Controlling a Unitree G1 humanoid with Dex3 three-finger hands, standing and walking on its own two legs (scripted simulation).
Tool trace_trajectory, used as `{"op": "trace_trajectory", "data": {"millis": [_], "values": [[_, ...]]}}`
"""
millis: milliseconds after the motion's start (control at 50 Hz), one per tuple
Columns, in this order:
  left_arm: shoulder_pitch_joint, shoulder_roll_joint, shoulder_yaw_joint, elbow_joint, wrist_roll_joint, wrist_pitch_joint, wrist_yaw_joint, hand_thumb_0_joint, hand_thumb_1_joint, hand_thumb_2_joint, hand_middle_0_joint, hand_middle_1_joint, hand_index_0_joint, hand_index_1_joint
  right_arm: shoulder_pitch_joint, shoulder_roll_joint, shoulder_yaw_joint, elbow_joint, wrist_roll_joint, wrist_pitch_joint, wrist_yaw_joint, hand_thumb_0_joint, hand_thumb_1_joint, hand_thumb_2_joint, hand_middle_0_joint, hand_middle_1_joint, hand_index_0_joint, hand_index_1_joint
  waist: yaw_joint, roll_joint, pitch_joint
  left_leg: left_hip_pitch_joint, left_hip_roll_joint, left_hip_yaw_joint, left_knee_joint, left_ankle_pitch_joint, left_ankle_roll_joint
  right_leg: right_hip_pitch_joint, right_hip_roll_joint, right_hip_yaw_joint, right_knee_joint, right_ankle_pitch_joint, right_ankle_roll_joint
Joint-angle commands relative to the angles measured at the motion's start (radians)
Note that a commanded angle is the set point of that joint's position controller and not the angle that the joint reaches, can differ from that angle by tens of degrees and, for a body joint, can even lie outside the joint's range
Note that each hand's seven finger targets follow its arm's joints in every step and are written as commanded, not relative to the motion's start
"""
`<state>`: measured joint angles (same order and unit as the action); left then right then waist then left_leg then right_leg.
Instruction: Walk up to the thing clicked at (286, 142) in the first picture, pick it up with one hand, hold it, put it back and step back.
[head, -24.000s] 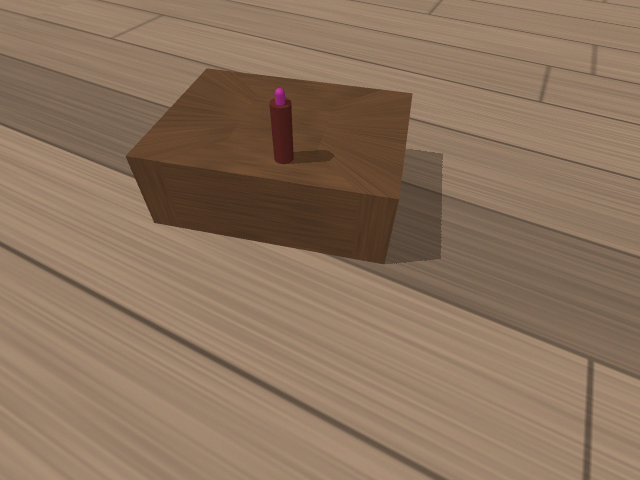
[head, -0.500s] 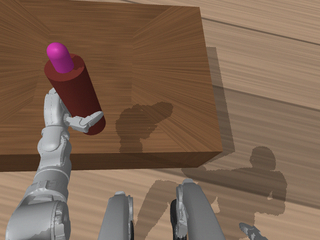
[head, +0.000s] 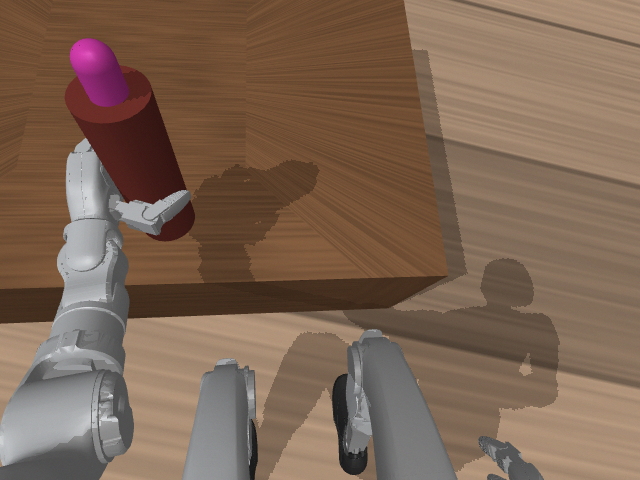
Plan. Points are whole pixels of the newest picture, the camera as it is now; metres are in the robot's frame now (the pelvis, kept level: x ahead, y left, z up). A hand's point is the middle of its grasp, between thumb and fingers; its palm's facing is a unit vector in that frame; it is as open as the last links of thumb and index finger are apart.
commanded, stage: lower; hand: left
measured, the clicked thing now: (138, 155) +0.49 +0.17 +0.01
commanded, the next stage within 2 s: loosen in 0.64 s
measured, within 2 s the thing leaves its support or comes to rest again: rests again in 1.48 s
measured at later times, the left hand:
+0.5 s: hand (161, 196) +0.49 +0.17 -0.10, palm faces +0.03 -1.00 -0.04, open 10.3 cm
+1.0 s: hand (156, 189) +0.50 +0.18 -0.10, palm faces +0.06 -1.00 -0.02, open 10.4 cm
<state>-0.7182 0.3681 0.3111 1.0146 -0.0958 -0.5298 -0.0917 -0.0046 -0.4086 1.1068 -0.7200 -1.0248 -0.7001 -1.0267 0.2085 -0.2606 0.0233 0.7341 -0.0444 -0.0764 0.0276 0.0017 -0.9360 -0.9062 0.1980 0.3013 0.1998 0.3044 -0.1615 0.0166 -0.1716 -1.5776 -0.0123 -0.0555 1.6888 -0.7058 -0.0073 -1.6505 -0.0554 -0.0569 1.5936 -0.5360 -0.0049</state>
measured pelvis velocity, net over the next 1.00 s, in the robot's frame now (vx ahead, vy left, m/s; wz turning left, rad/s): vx -0.03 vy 0.00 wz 0.01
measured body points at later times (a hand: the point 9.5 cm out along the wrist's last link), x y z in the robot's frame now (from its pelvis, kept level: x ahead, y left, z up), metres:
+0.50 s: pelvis -0.02 +0.00 -0.06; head +0.20 +0.03 +0.33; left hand +0.48 +0.23 -0.09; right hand +0.03 -0.26 -0.18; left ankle +0.02 +0.12 -0.52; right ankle +0.08 -0.13 -0.52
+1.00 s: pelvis -0.03 +0.00 -0.09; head +0.18 +0.03 +0.30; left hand +0.49 +0.23 -0.09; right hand +0.02 -0.27 -0.21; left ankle +0.02 +0.12 -0.52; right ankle +0.08 -0.13 -0.52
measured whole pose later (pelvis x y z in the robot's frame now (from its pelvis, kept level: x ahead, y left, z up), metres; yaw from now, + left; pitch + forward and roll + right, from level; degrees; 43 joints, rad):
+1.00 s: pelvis -0.03 +0.00 -0.09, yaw +0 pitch +36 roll -3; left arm -0.96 0.47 0.38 1.17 -0.06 -0.54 -0.14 0.00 -0.40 0.95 -0.78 -0.93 -0.75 -0.93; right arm 0.22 -0.28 0.06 0.70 -0.05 -0.04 0.04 0.00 -0.92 -0.89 0.20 0.30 0.20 0.30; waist -0.20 0.02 -0.15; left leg -1.91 -0.04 -0.05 1.99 -0.72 0.00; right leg -1.97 -0.08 -0.04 1.88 -0.54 0.00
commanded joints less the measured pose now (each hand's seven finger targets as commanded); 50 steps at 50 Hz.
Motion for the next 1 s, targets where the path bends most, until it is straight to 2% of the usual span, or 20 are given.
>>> {"op": "trace_trajectory", "data": {"millis": [0,60,100,180,200,240,300,340,460,520,600,640,680,720,740,780,820,880,920,980], "values": [[-0.582,0.272,0.058,-0.370,-0.046,-0.147,0.004,0.000,0.060,1.208,-1.213,-1.308,-1.211,-1.326,0.171,-0.185,-0.062,-0.039,-0.002,-0.010,-0.014,0.000,-0.930,-0.914,0.201,0.301,0.201,0.301,0.004,0.214,-0.751,0.386,-0.014,-0.001,-0.211,0.401,0.021,0.481,0.029,0.049,-0.130,0.312,-0.054],[-0.585,0.288,0.077,-0.340,-0.044,-0.147,0.006,0.000,0.056,1.219,-1.247,-1.354,-1.246,-1.370,0.186,-0.188,-0.060,-0.030,0.000,-0.008,-0.012,0.000,-0.929,-0.913,0.200,0.301,0.200,0.301,0.001,0.200,-0.730,0.350,-0.014,-0.003,-0.201,0.388,0.018,0.459,0.029,0.041,-0.110,0.296,-0.054],[-0.529,0.234,0.052,-0.208,-0.037,-0.140,-0.006,0.000,0.040,1.215,-1.258,-1.369,-1.260,-1.382,0.181,-0.189,-0.058,-0.034,0.001,-0.008,-0.009,0.000,-0.935,-0.913,0.201,0.301,0.200,0.301,-0.025,0.148,-0.687,0.296,-0.017,-0.003,-0.172,0.371,0.025,0.433,0.030,0.034,-0.099,0.293,-0.051],[-0.579,0.261,0.061,-0.183,-0.026,-0.168,-0.019,0.000,0.082,1.249,-1.281,-1.393,-1.283,-1.406,0.186,-0.193,-0.050,-0.040,-0.004,-0.011,-0.004,0.000,-0.926,-0.911,0.200,0.301,0.200,0.301,-0.025,0.156,-0.677,0.231,-0.022,0.003,-0.127,0.371,0.028,0.380,0.027,0.034,-0.049,0.299,-0.053],[-0.538,0.233,0.050,-0.124,-0.025,-0.167,-0.023,0.000,0.098,1.267,-1.282,-1.404,-1.283,-1.418,0.185,-0.196,-0.052,-0.048,-0.006,-0.010,-0.002,0.000,-0.922,-0.910,0.200,0.301,0.200,0.301,-0.031,0.133,-0.667,0.214,-0.023,0.004,-0.116,0.364,0.029,0.366,0.026,0.034,-0.044,0.296,-0.051],[-0.616,0.308,0.079,-0.201,-0.012,-0.192,-0.019,0.000,0.118,1.278,-1.275,-1.406,-1.278,-1.419,0.190,-0.199,-0.047,-0.047,-0.013,-0.008,0.002,0.000,-0.916,-0.909,0.200,0.301,0.200,0.301,-0.014,0.199,-0.716,0.238,-0.026,0.007,-0.109,0.368,0.022,0.345,0.025,0.038,-0.021,0.285,-0.056],[-0.644,0.337,0.088,-0.249,-0.008,-0.202,-0.017,0.000,0.124,1.282,-1.278,-1.403,-1.278,-1.418,0.199,-0.203,-0.045,-0.053,-0.016,-0.006,0.006,0.000,-0.923,-0.911,0.200,0.301,0.200,0.301,-0.015,0.225,-0.782,0.242,-0.029,0.005,-0.095,0.363,0.018,0.353,0.024,0.035,0.009,0.285,-0.056],[-0.705,0.353,0.095,-0.320,-0.019,-0.203,-0.027,0.000,0.124,1.290,-1.277,-1.406,-1.275,-1.422,0.205,-0.207,-0.047,-0.052,-0.016,-0.003,0.006,0.000,-0.928,-0.913,0.200,0.301,0.200,0.301,-0.019,0.259,-0.844,0.278,-0.026,0.004,-0.083,0.378,0.014,0.335,0.024,0.037,0.030,0.286,-0.057],[-0.714,0.345,0.095,-0.319,-0.035,-0.168,-0.028,0.000,0.122,1.272,-1.233,-1.365,-1.231,-1.383,0.208,-0.212,-0.041,-0.052,-0.010,0.000,-0.002,0.000,-0.922,-0.912,0.201,0.301,0.201,0.301,-0.035,0.260,-0.845,0.240,-0.028,0.007,-0.053,0.335,0.018,0.299,0.020,0.035,0.048,0.252,-0.052],[-0.717,0.319,0.074,-0.250,-0.020,-0.151,-0.027,0.000,0.139,1.282,-1.238,-1.364,-1.234,-1.383,0.205,-0.210,-0.039,-0.043,-0.008,0.005,-0.007,0.000,-0.915,-0.911,0.201,0.301,0.201,0.301,-0.057,0.236,-0.774,0.189,-0.028,0.003,-0.044,0.289,0.019,0.256,0.020,0.027,0.052,0.212,-0.051],[-0.709,0.308,0.073,-0.207,-0.011,-0.142,-0.039,0.000,0.153,1.302,-1.265,-1.393,-1.264,-1.410,0.212,-0.215,-0.037,-0.040,-0.009,0.011,-0.003,0.000,-0.910,-0.909,0.201,0.301,0.201,0.301,-0.056,0.229,-0.748,0.165,-0.030,0.006,-0.019,0.305,0.018,0.214,0.014,0.021,0.076,0.218,-0.052],[-0.717,0.362,0.095,-0.205,0.002,-0.140,-0.037,0.000,0.145,1.311,-1.291,-1.416,-1.290,-1.432,0.214,-0.220,-0.038,-0.040,-0.010,0.015,-0.002,0.000,-0.908,-0.908,0.201,0.301,0.201,0.301,-0.042,0.227,-0.754,0.145,-0.031,0.013,-0.008,0.297,0.019,0.220,0.015,0.023,0.087,0.211,-0.052],[-0.708,0.318,0.076,-0.148,0.004,-0.135,-0.042,0.000,0.158,1.312,-1.290,-1.411,-1.288,-1.428,0.205,-0.213,-0.037,-0.050,-0.009,0.015,0.000,0.000,-0.907,-0.908,0.201,0.301,0.200,0.301,-0.063,0.195,-0.720,0.089,-0.035,0.017,-0.003,0.250,0.023,0.223,0.013,0.022,0.089,0.191,-0.048],[-0.704,0.330,0.093,-0.104,0.005,-0.131,-0.042,0.000,0.139,1.317,-1.289,-1.416,-1.286,-1.435,0.215,-0.219,-0.037,-0.044,-0.010,0.018,-0.001,0.000,-0.908,-0.908,0.201,0.301,0.200,0.301,-0.059,0.167,-0.714,0.062,-0.035,0.022,0.014,0.238,0.026,0.225,0.014,0.024,0.091,0.186,-0.044],[-0.735,0.335,0.090,-0.124,0.005,-0.133,-0.044,0.000,0.086,1.237,-1.366,-1.402,-1.366,-1.413,0.210,-0.217,-0.033,-0.045,-0.010,0.020,0.000,0.000,-0.916,-0.903,0.201,0.301,0.201,0.301,-0.062,0.180,-0.715,0.053,-0.036,0.023,0.016,0.236,0.025,0.213,0.014,0.023,0.098,0.181,-0.046],[-0.716,0.357,0.109,-0.113,0.003,-0.128,-0.044,0.000,-0.052,1.077,-1.234,-1.253,-1.252,-1.253,0.210,-0.222,-0.035,-0.057,-0.011,0.022,0.000,0.000,-0.914,-0.897,0.202,0.301,0.201,0.301,-0.050,0.165,-0.735,0.031,-0.040,0.031,0.024,0.234,0.028,0.253,0.011,0.027,0.102,0.191,-0.043],[-0.748,0.342,0.108,-0.138,-0.009,-0.125,-0.047,0.000,-0.050,0.939,-1.176,-1.178,-1.192,-1.170,0.216,-0.221,-0.034,-0.059,-0.010,0.024,-0.001,0.000,-0.911,-0.896,0.202,0.301,0.201,0.301,-0.048,0.164,-0.763,0.037,-0.042,0.034,0.028,0.234,0.028,0.271,0.010,0.033,0.101,0.198,-0.041],[-0.767,0.311,0.087,-0.130,-0.008,-0.118,-0.050,0.000,-0.092,0.838,-1.112,-1.082,-1.127,-1.074,0.213,-0.223,-0.036,-0.059,-0.009,0.025,-0.001,0.000,-0.907,-0.894,0.202,0.301,0.201,0.301,-0.062,0.184,-0.717,0.039,-0.040,0.029,0.019,0.203,0.026,0.207,0.011,0.023,0.099,0.152,-0.043],[-0.775,0.360,0.099,-0.147,0.006,-0.116,-0.045,0.000,-0.131,0.765,-1.065,-1.008,-1.077,-1.000,0.205,-0.228,-0.041,-0.063,-0.009,0.027,-0.005,0.000,-0.907,-0.894,0.202,0.301,0.201,0.301,-0.053,0.188,-0.719,0.031,-0.040,0.033,0.019,0.168,0.029,0.199,0.012,0.025,0.091,0.117,-0.040],[-0.793,0.349,0.081,-0.163,0.019,-0.118,-0.045,0.000,-0.284,0.665,-0.865,-0.827,-0.865,-0.833,0.203,-0.221,-0.038,-0.059,-0.016,0.030,-0.007,0.000,-0.910,-0.900,0.202,0.301,0.201,0.301,-0.054,0.214,-0.746,0.060,-0.038,0.035,0.023,0.181,0.025,0.206,0.009,0.030,0.094,0.125,-0.040]]}}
